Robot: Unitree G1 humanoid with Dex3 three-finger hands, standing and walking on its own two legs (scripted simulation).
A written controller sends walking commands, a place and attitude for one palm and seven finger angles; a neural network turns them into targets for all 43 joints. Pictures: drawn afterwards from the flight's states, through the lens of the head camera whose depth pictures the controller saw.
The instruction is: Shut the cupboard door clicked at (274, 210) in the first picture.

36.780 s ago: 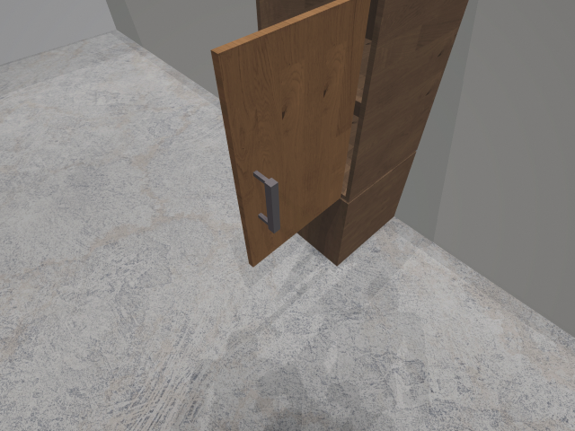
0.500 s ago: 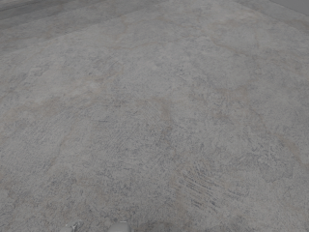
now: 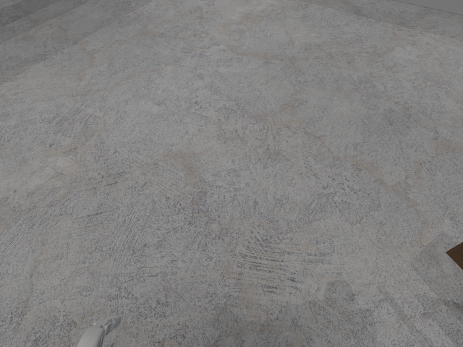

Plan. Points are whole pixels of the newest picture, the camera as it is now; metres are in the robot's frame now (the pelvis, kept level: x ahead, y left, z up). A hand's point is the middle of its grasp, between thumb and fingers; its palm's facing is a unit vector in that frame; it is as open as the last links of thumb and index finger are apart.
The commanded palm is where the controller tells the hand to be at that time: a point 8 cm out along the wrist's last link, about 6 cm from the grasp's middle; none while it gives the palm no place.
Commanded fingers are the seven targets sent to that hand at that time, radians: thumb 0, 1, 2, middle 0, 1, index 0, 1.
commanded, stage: turn to face it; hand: left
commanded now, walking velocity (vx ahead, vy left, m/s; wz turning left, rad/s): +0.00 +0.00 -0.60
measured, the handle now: out of the picture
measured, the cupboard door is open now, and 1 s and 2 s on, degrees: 60 60 60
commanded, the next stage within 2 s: take the last steps up to it in 1.72 s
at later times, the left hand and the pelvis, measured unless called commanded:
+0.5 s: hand (133, 325) +0.17 +0.21 -0.15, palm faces -0.24 -0.95 -0.20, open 7.4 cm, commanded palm none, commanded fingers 0.00 0.90 0.90 -0.20 -0.30 -0.20 -0.30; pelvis +0.03 +0.03 +0.02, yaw -18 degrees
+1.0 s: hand (191, 292) +0.24 +0.11 -0.15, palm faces -0.55 -0.80 -0.23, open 7.4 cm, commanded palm none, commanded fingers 0.00 0.90 0.90 -0.20 -0.30 -0.20 -0.30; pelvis +0.05 -0.01 +0.01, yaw -34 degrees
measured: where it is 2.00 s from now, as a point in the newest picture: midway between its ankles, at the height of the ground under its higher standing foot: outside the picture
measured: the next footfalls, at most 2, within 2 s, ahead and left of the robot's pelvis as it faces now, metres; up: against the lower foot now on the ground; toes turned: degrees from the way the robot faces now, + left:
left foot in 0.34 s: +0.10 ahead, +0.13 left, +0.00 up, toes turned -9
right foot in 0.74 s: +0.01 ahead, -0.13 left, +0.00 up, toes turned -31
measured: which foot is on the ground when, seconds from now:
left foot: up 0.00-0.32, down 0.34-0.72, up 0.74-1.00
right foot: down 0.00-0.34, up 0.36-0.72, down 0.74-1.00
